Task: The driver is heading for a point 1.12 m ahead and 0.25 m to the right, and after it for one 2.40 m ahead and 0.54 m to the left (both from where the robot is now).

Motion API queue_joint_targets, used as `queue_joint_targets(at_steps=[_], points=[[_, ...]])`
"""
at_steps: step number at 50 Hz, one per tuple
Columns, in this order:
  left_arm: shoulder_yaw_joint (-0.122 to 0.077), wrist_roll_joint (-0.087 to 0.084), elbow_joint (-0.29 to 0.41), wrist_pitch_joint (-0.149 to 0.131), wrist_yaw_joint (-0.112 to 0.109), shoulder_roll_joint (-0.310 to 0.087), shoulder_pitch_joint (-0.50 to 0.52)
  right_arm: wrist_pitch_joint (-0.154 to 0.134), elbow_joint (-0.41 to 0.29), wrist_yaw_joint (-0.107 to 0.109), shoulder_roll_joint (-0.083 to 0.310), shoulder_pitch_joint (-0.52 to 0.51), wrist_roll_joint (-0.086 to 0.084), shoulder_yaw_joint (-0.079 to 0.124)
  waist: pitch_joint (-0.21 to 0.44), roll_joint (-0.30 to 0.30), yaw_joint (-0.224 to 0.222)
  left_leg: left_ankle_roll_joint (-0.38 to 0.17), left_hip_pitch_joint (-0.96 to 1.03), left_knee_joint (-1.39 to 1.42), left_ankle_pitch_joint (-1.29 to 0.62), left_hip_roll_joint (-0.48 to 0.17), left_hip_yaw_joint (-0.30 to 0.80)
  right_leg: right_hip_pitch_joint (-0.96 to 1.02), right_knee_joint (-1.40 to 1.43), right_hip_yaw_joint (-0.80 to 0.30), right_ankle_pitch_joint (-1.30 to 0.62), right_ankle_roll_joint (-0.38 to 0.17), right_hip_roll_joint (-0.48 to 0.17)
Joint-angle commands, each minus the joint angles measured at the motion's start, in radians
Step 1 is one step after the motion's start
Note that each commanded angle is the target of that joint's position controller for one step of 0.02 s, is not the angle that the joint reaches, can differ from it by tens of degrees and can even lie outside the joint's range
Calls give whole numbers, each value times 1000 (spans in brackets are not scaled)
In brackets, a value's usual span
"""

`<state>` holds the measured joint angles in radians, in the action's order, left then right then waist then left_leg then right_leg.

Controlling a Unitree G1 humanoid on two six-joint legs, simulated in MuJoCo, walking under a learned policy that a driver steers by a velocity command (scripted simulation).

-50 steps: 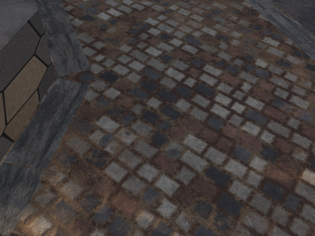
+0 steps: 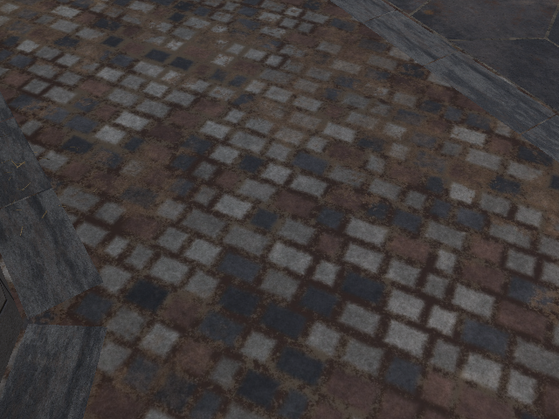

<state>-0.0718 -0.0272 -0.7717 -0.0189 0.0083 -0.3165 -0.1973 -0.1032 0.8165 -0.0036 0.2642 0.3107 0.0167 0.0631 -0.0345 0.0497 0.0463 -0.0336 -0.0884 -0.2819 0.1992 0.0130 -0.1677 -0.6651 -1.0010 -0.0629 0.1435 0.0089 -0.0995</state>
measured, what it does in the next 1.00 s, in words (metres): walks ahead, turning right: right foot, then left foot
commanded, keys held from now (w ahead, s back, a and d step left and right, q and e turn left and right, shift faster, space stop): w+e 0.50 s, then w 0.50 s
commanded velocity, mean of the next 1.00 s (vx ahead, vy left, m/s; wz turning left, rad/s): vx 0.50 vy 0.00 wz -0.40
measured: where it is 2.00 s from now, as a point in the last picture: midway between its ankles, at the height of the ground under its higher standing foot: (386, 224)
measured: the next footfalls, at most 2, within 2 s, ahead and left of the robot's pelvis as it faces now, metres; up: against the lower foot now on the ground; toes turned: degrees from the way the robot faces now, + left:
right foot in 0.24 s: +0.30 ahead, -0.15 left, +0.00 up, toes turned -11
left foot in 0.74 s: +0.63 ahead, -0.04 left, +0.00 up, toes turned -24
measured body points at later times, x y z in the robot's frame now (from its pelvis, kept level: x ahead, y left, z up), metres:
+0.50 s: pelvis +0.27 -0.08 +0.00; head +0.30 -0.10 +0.45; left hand +0.42 +0.18 -0.10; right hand +0.38 -0.39 -0.09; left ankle +0.43 +0.09 -0.67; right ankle +0.26 -0.14 -0.75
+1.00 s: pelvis +0.57 -0.11 +0.00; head +0.59 -0.11 +0.45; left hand +0.81 +0.08 -0.10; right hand +0.50 -0.37 -0.12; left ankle +0.60 -0.02 -0.75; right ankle +0.56 -0.28 -0.68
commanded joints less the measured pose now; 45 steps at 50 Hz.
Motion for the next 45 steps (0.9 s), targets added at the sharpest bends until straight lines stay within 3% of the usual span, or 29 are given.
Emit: queue_joint_targets(at_steps=[1, 5, 8, 10, 11, 12, 13, 14, 15, 16, 17, 18, 19, 23, 26, 28, 31, 33, 35, 36, 37, 38, 39, 40, 41, 42, 43, 44, 45], points=[[3, 5, 71, -10, 17, -10, 29, -14, -66, 13, 154, -82, -3, 37, -22, -105, -21, -133, -11, 161, -247, -261, 77, -1, 160, 0, -151, 0, -24], [12, 7, 127, -13, 41, -1, 155, 7, -34, 20, 187, -24, -20, 51, -63, -83, 25, -123, 82, 146, -274, -292, 12, -9, 309, 64, -167, -29, -10], [3, 7, 161, -10, 53, -23, 182, 29, -19, 20, 212, -18, -37, 61, -59, -98, 9, -99, 176, 60, -468, -314, -23, 9, 359, 110, -64, -73, 23], [-19, 7, 159, -3, 52, -61, 106, 45, -24, 24, 242, -34, -48, 71, 13, -133, -49, -78, 201, -102, -804, -308, -49, 147, 353, 169, 41, -116, 93], [-42, 3, 133, 1, 48, -99, -13, 53, -28, 24, 247, -50, -53, 71, 77, -130, -121, -59, 172, -270, -889, -285, -69, 302, 383, 191, 46, -146, 139], [-78, 1, 87, 7, 33, -160, -184, 53, -32, 26, 225, -51, -50, 61, 164, -98, -207, -19, 34, -512, -783, -242, -86, 573, 440, 161, -6, -186, 168], [-102, -6, 66, 16, 10, -264, -252, 44, -65, 25, 114, -7, -5, 28, 225, 124, -171, 39, -320, -862, -88, -138, -81, 865, 469, -207, -1, -280, -43], [-94, 2, 115, -6, 20, -297, -207, 7, -110, 16, 69, 22, -9, 1, 386, 201, -107, 70, -599, -1113, 434, 45, 160, 1053, 655, -779, 221, -465, -230], [-68, 4, 116, -24, 29, -203, -198, -22, -129, 3, 164, -105, -49, 22, 329, 58, -170, 50, -712, -1137, 362, -14, 273, 1026, 733, -722, 248, -407, -223], [-57, 5, 109, -37, 30, -166, -166, -39, -147, -1, 168, -149, -63, 20, 200, 37, -149, 26, -736, -1072, 268, -55, 258, 901, 734, -576, 193, -368, -189], [-48, 4, 115, -43, 28, -137, -99, -45, -132, 8, 157, -146, -40, 20, 128, -46, -98, 24, -681, -980, 193, -100, 257, 755, 727, -463, 86, -327, -141], [-37, 10, 128, -45, 24, -103, -47, -40, -123, 14, 170, -136, -16, 28, 96, -37, -64, 31, -611, -901, 146, -125, 260, 649, 735, -382, -27, -308, -105], [-31, 20, 143, -45, 18, -92, -24, -28, -119, 12, 172, -119, -10, 32, 89, -15, -40, 39, -553, -872, 114, -136, 264, 582, 755, -346, -91, -305, -84], [-41, 13, 131, -49, -7, -128, -62, 3, -140, 12, 120, -163, 2, 19, 57, -23, -40, 98, -532, -685, 0, -115, 227, 469, 783, -237, -249, -305, -40], [-41, 8, 116, -40, -22, -132, -97, 1, -166, 5, 87, -269, -3, 4, 35, 12, -82, 114, -497, -442, -203, -77, 219, 439, 774, -177, -171, -254, 12], [-38, 9, 100, -37, -25, -125, -129, -7, -174, -8, 76, -326, -12, -5, 28, 29, -116, 110, -438, -327, -314, -55, 203, 427, 775, -167, -108, -232, 13], [-35, 6, 65, -36, -23, -120, -184, -19, -191, -24, 97, -376, -22, -2, 8, 35, -141, 82, -440, -251, -326, -50, 218, 505, 734, -215, -74, -226, -35], [-35, 8, 51, -31, -25, -121, -198, -26, -198, -31, 118, -376, -21, 6, 1, 44, -133, 51, -454, -215, -252, -48, 224, 585, 689, -258, -109, -217, -74], [-39, 11, 44, -24, -26, -128, -189, -30, -190, -31, 137, -326, -21, 14, 4, 71, -101, 15, -407, -198, -158, -37, 207, 634, 638, -278, -224, -201, -95], [-35, 11, 48, -21, -26, -122, -170, -34, -167, -26, 154, -243, -18, 27, 41, 70, -53, -13, -298, -159, -154, -14, 178, 637, 554, -256, -369, -183, -64], [-23, 18, 56, -21, -23, -93, -161, -37, -141, -22, 189, -117, -8, 42, 150, 43, 7, -59, -89, -181, -190, -60, 213, 586, 379, -211, -420, -155, -9], [-2, 36, 75, -24, -25, -44, -214, -37, -126, -19, 257, 37, 4, 57, 317, -107, 37, -151, 225, -220, -198, -240, 449, 385, 73, -141, -164, -109, 87], [12, 5, 70, -38, -22, 4, -331, -26, -76, -33, 280, 107, -6, 68, 380, -400, -4, -282, 447, -67, 74, -398, 891, 52, -210, -86, 418, -45, 213], [-3, -8, 62, -44, -21, -94, -258, -23, -82, -36, 183, 90, -35, 43, 274, -254, 30, -247, 396, -11, 286, -385, 916, -68, -300, -147, 412, -49, 153], [-12, -9, 86, -47, -19, -125, -139, -16, -91, -31, 143, 23, -33, 30, 144, -162, 38, -207, 270, 2, 260, -350, 763, -103, -298, -112, 319, -52, 109], [-8, 4, 101, -50, -19, -112, -77, -9, -100, -29, 133, -28, -21, 21, 74, -97, 18, -192, 147, 24, 143, -307, 655, -80, -256, -70, 248, -49, 68], [-11, 16, 108, -54, -16, -99, -54, -7, -99, -28, 117, -57, -13, 15, 33, -90, -4, -190, 66, 46, 44, -274, 588, -57, -192, -57, 196, -44, 36], [-11, 18, 106, -54, -12, -83, -68, -9, -98, -25, 107, -68, -4, 9, 37, -118, -27, -182, 20, 66, -30, -246, 537, -6, -151, -51, 164, -40, 12], [-8, 15, 100, -51, -10, -65, -85, -11, -93, -24, 102, -67, -7, 7, 45, -140, -37, -185, 0, 83, -80, -229, 498, 21, -117, -39, 154, -33, 5]])
Keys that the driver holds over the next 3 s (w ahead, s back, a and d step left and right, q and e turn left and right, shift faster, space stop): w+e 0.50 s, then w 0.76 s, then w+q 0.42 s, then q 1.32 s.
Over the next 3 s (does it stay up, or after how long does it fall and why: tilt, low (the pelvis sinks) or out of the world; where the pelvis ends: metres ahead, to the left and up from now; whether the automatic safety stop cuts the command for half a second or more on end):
stays up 1.09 -0.32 0.00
